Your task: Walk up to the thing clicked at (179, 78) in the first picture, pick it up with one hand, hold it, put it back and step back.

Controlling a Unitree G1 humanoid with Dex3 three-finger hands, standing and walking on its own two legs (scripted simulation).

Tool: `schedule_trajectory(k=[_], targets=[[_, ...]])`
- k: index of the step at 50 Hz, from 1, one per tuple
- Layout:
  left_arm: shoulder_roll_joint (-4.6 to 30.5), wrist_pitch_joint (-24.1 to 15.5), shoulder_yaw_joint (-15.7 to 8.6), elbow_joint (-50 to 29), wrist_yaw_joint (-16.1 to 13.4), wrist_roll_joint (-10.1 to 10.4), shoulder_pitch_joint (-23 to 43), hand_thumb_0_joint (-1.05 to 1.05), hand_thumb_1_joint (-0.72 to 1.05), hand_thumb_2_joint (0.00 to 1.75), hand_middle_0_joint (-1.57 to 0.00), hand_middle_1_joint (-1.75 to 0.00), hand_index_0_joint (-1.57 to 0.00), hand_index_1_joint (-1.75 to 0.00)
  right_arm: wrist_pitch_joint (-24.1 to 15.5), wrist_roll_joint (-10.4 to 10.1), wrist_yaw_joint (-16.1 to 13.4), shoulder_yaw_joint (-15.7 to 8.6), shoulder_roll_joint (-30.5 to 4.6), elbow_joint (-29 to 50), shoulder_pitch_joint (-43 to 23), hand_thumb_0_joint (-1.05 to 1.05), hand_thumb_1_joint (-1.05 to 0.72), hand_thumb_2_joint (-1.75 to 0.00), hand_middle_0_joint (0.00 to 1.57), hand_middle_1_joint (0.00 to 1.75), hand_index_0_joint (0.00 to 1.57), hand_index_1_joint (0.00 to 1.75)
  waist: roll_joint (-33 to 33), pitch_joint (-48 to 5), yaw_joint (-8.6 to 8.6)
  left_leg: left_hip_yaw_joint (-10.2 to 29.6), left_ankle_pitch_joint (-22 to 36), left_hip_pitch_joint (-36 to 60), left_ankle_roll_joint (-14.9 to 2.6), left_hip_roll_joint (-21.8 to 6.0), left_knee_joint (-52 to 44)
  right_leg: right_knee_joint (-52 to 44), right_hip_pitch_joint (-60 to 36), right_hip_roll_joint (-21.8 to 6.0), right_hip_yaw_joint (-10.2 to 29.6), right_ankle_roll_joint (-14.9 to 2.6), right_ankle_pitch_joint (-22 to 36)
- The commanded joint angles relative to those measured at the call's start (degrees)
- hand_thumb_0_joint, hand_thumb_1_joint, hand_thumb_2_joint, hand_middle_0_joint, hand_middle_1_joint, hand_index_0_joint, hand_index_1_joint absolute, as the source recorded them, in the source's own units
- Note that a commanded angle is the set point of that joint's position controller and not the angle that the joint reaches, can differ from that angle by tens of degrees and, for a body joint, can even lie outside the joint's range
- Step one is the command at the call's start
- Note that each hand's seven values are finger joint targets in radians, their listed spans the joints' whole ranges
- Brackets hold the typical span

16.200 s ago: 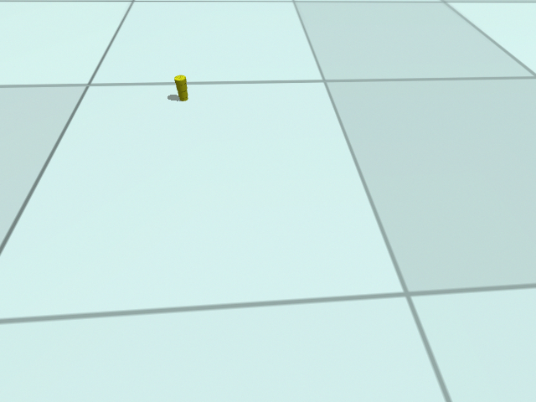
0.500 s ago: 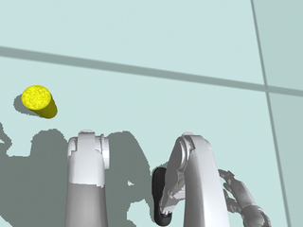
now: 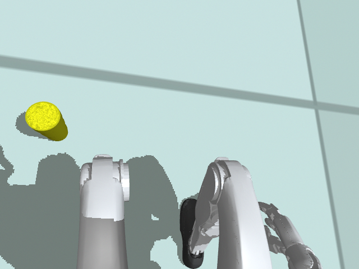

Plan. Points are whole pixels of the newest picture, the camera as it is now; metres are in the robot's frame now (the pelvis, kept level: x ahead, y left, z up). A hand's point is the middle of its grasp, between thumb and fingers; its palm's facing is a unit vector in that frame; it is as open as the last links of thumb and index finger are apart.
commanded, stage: go down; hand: left
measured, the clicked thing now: (51, 125) +0.42 +0.32 -0.27
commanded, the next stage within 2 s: none
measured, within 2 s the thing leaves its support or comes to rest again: neither
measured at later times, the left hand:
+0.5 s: hand out of the picture +0.31 +0.51 +0.03, palm faces +0.46 -0.89 -0.01, open 17.7 cm
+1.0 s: hand out of the picture +0.31 +0.51 +0.03, palm faces +0.46 -0.89 -0.02, open 17.7 cm
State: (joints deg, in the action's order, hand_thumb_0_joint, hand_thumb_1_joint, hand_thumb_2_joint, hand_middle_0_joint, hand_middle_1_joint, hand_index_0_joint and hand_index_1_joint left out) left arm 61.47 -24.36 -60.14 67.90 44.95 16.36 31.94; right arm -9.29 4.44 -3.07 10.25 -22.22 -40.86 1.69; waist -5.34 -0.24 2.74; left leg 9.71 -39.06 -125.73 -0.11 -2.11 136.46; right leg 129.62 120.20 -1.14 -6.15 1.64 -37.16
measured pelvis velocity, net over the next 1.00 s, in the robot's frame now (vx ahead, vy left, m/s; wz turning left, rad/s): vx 0.00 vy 0.00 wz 0.00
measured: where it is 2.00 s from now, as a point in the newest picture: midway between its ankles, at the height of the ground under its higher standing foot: (151, 249)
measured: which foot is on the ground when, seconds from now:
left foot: down 0.00-1.00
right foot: down 0.00-1.00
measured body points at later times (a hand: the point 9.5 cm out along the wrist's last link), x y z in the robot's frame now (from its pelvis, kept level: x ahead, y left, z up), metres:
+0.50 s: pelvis +0.00 +0.00 +0.00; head +0.20 +0.11 +0.38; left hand +0.28 +0.56 +0.03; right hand +0.19 -0.27 -0.08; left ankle +0.09 +0.13 -0.31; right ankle +0.12 -0.13 -0.31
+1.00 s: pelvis +0.00 +0.00 +0.00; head +0.20 +0.12 +0.38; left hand +0.28 +0.56 +0.03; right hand +0.19 -0.27 -0.08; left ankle +0.09 +0.13 -0.31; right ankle +0.12 -0.13 -0.31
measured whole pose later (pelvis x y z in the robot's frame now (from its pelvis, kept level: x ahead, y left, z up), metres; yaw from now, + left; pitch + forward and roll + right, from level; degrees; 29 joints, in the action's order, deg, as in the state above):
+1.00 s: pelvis +0.00 +0.00 +0.00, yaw +0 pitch +27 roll -10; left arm 62.1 -25.0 -59.8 68.9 45.2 16.0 32.4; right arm -9.2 4.7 -2.9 10.5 -22.2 -40.9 1.4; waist -5.6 0.0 2.7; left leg 9.9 -38.9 -125.9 -0.1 -2.0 137.0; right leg 130.0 120.3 -0.9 -6.2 1.7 -37.0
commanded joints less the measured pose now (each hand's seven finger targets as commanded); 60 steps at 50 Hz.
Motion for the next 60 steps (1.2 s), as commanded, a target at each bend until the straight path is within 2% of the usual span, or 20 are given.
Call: schedule_trajectory(k=[1,4,6,9,10,12,17,20,22,25,29,35,37,41,42,43,48,50,51,60], targets=[[28.9,-3.5,-3.6,-11.6,0.2,2.3,7.5,0.0,-0.61,0.12,-0.03,-0.08,-0.04,-0.08,-1.0,-0.1,-1.6,-5.2,-16.0,2.1,5.8,0.0,-0.9,-0.9,0.2,0.3,0.2,0.3,21.3,-34.4,-3.4,-3.5,5.9,26.8,-0.66,-0.1,-19.9,-9.9,-12.4,3.0,-2.5,-3.65,3.1],[26.9,-3.4,-2.9,-8.2,0.6,2.3,6.3,0.0,-0.61,0.11,-0.04,-0.08,-0.04,-0.08,-1.1,0.1,-1.4,-4.9,-16.0,2.4,6.0,0.0,-0.9,-0.9,0.2,0.3,0.2,0.3,19.9,-33.5,-2.74,-3.4,6.2,26.6,-0.69,-0.1,-19.7,-10.0,-12.5,3.1,-2.9,-3.6,3.2],[27.6,-3.6,-2.7,-8.1,0.9,2.2,7.3,0.0,-0.61,0.1,-0.04,-0.07,-0.04,-0.08,-1.3,0.0,-1.4,-5.1,-16.2,2.6,5.6,0.0,-0.9,-0.9,0.2,0.3,0.2,0.3,19.1,-33.4,-2.67,-3.5,4.6,26.3,-0.81,-0.3,-19.5,-10.4,-11.8,3.2,-2.7,-3.52,2.0],[30.5,-3.8,-4.1,-10.5,0.9,2.0,8.1,0.0,-0.61,0.09,-0.04,-0.08,-0.05,-0.08,-1.3,0.2,-1.5,-5.1,-16.4,2.1,5.7,0.0,-0.9,-0.9,0.2,0.3,0.2,0.3,22.0,-35.3,-3.95,-3.4,4.6,28.5,-0.48,-0.4,-19.9,-9.9,-11.9,3.2,-2.6,-3.65,2.2],[28.6,-3.6,-3.2,-9.3,1.1,2.1,7.4,0.0,-0.61,0.11,-0.04,-0.08,-0.04,-0.09,-1.3,0.2,-1.4,-5.0,-16.4,2.1,6.0,0.0,-0.9,-0.9,0.2,0.3,0.2,0.3,21.7,-35.1,-3.01,-3.4,5.7,28.3,-0.46,-0.4,-19.7,-9.7,-12.4,3.2,-2.8,-3.65,2.9],[27.9,-3.4,-3.1,-8.5,1.1,2.2,7.0,0.0,-0.61,0.11,-0.03,-0.08,-0.04,-0.08,-1.3,0.2,-1.4,-4.9,-16.3,1.7,6.2,0.0,-0.9,-0.9,0.2,0.3,0.2,0.3,20.7,-34.7,-2.86,-3.7,7.2,27.4,-0.55,-0.1,-19.1,-9.7,-12.5,3.1,-2.7,-3.67,3.9],[28.6,-2.8,-2.8,-11.6,0.7,1.6,7.8,0.0,-0.61,0.11,-0.03,-0.08,-0.04,-0.08,-1.3,0.0,-1.4,-5.4,-16.0,2.1,6.0,0.0,-0.9,-0.9,0.2,0.3,0.2,0.3,22.1,-35.4,-3.7,-3.6,4.6,27.9,-0.54,-0.2,-20.4,-10.1,-12.0,3.1,-2.7,-3.7,2.3],[28.3,-2.8,-3.2,-10.9,0.3,1.8,6.8,0.0,-0.61,0.11,-0.03,-0.08,-0.03,-0.08,-1.1,0.0,-1.4,-5.3,-16.3,1.8,6.2,0.0,-0.9,-0.9,0.2,0.3,0.2,0.3,22.0,-35.4,-3.75,-2.9,6.6,28.8,-0.31,-0.2,-20.4,-9.2,-11.3,3.0,-3.0,-3.81,3.5],[26.9,-2.9,-2.6,-10.6,0.2,2.1,6.1,0.0,-0.61,0.11,-0.03,-0.08,-0.03,-0.08,-0.9,0.0,-1.5,-5.3,-16.1,2.0,6.0,0.0,-0.9,-0.9,0.2,0.3,0.2,0.3,21.9,-35.3,-3.64,-3.2,7.5,28.6,-0.31,-0.1,-20.0,-9.4,-11.7,2.9,-2.8,-3.78,4.1],[27.4,-3.0,-2.7,-10.6,-0.1,1.8,7.4,0.0,-0.61,0.1,-0.03,-0.07,-0.04,-0.07,-1.0,-0.2,-1.4,-5.2,-15.9,2.3,5.9,0.0,-0.9,-0.9,0.2,0.3,0.2,0.3,21.0,-34.1,-2.91,-3.0,5.4,27.3,-0.57,-0.1,-20.3,-9.5,-11.1,3.0,-3.0,-3.72,2.7],[27.3,-3.5,-2.6,-9.1,0.0,1.7,6.4,0.0,-0.61,0.11,-0.03,-0.07,-0.04,-0.08,-1.1,0.0,-1.4,-5.3,-16.2,2.2,5.5,0.0,-0.9,-0.9,0.2,0.3,0.2,0.3,21.4,-33.2,-3.15,-2.6,3.9,27.7,-0.45,-0.3,-20.7,-9.5,-10.2,3.1,-3.0,-3.69,1.8],[27.0,-4.1,-2.4,-9.2,0.7,2.1,7.0,0.0,-0.61,0.1,-0.04,-0.08,-0.04,-0.08,-1.2,0.1,-1.4,-4.9,-16.4,2.0,6.1,0.0,-0.9,-0.9,0.2,0.3,0.2,0.3,21.3,-34.1,-2.65,-2.7,5.8,28.4,-0.35,-0.2,-20.1,-9.2,-11.0,3.1,-3.1,-3.73,3.1],[29.4,-4.2,-3.5,-10.1,0.5,1.9,8.1,0.0,-0.61,0.1,-0.04,-0.08,-0.04,-0.08,-1.1,0.3,-1.4,-4.9,-16.2,2.0,6.0,0.0,-0.9,-0.9,0.2,0.3,0.2,0.3,21.7,-35.2,-3.4,-3.1,5.9,28.3,-0.43,-0.3,-19.8,-9.5,-12.4,3.1,-2.7,-3.69,3.0],[26.7,-3.5,-2.0,-8.0,0.6,1.7,6.1,0.0,-0.61,0.11,-0.03,-0.08,-0.04,-0.08,-1.0,0.3,-1.3,-4.9,-15.9,2.1,5.7,0.0,-0.9,-0.9,0.2,0.3,0.2,0.3,20.7,-33.8,-3.19,-3.7,5.4,27.0,-0.58,-0.1,-19.5,-10.0,-12.2,3.2,-2.7,-3.67,2.7],[27.4,-3.8,-1.7,-10.6,0.5,1.7,7.8,0.0,-0.61,0.09,-0.03,-0.07,-0.04,-0.07,-1.0,0.1,-1.4,-5.4,-16.3,2.3,5.6,0.0,-0.9,-0.9,0.2,0.3,0.2,0.3,21.8,-33.7,-3.11,-3.5,3.9,27.3,-0.56,-0.1,-20.1,-9.8,-10.5,3.2,-2.9,-3.76,1.9],[28.4,-3.8,-3.0,-10.1,0.4,1.7,7.4,0.0,-0.61,0.1,-0.03,-0.08,-0.04,-0.08,-1.0,0.2,-1.3,-5.1,-16.3,2.0,6.0,0.0,-0.9,-0.9,0.2,0.3,0.2,0.3,22.2,-34.2,-3.64,-3.1,4.7,28.2,-0.38,-0.3,-20.5,-9.5,-11.3,3.1,-2.9,-3.75,2.4],[28.1,-3.6,-2.9,-10.0,0.2,2.0,7.1,0.0,-0.61,0.1,-0.03,-0.08,-0.04,-0.08,-1.0,-0.1,-1.3,-5.0,-16.0,2.0,5.6,0.0,-0.9,-0.9,0.2,0.3,0.2,0.3,21.7,-33.6,-3.54,-3.2,4.1,27.2,-0.53,-0.2,-20.5,-9.6,-11.3,3.1,-2.8,-3.69,1.9],[29.8,-3.8,-3.6,-12.4,0.1,2.1,8.4,0.0,-0.61,0.11,-0.03,-0.08,-0.04,-0.08,-1.0,-0.1,-1.4,-5.3,-16.0,2.0,5.6,0.0,-0.9,-0.9,0.2,0.3,0.2,0.3,22.5,-35.0,-3.96,-3.2,3.9,27.9,-0.49,-0.3,-20.7,-9.5,-11.4,3.1,-2.7,-3.73,2.0],[27.3,-3.5,-2.6,-10.1,0.3,2.1,6.7,0.0,-0.61,0.1,-0.03,-0.08,-0.04,-0.08,-1.0,-0.2,-1.4,-5.3,-16.2,1.9,6.0,0.0,-0.9,-0.9,0.2,0.3,0.2,0.3,22.0,-34.3,-3.09,-3.1,4.6,28.4,-0.41,-0.1,-20.4,-9.6,-10.6,3.1,-2.9,-3.71,2.4],[28.1,-3.7,-3.3,-10.7,1.0,2.6,6.7,0.0,-0.61,0.1,-0.04,-0.08,-0.04,-0.08,-1.1,0.0,-1.3,-5.2,-16.3,2.2,5.7,0.0,-0.9,-0.9,0.2,0.3,0.2,0.3,21.2,-35.4,-3.54,-3.5,6.9,28.1,-0.49,-0.2,-19.5,-9.6,-12.2,3.2,-2.6,-3.7,3.7]])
